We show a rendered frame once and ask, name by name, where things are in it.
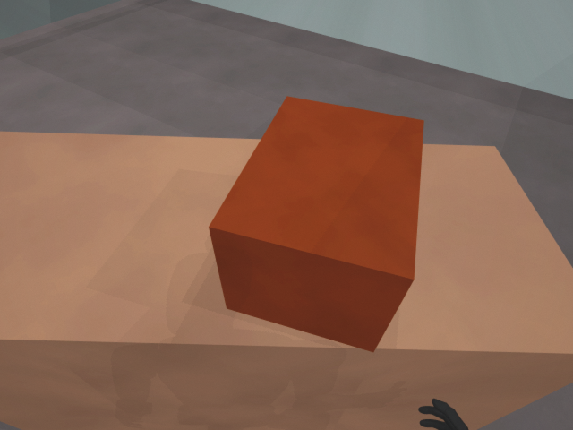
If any carton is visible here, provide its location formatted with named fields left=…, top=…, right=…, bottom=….
left=209, top=96, right=424, bottom=352

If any robot right hand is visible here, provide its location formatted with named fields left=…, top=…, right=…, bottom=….
left=418, top=399, right=468, bottom=430

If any pedestal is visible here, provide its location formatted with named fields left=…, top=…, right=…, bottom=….
left=0, top=132, right=573, bottom=430

